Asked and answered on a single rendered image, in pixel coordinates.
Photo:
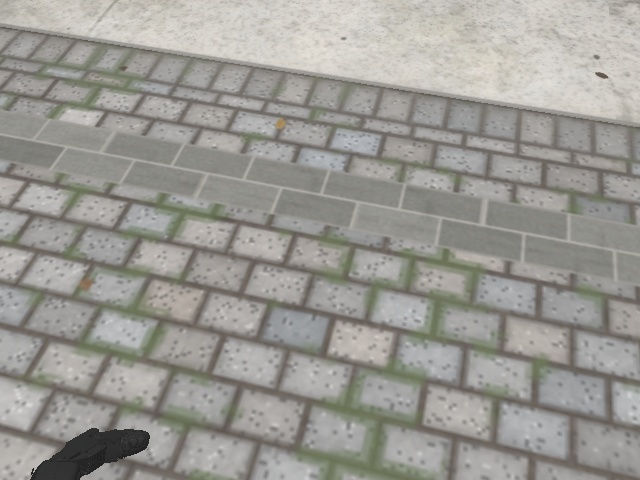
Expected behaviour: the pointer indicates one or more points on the robot left hand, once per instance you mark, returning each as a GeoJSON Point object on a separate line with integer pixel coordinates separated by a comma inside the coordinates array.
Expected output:
{"type": "Point", "coordinates": [90, 450]}

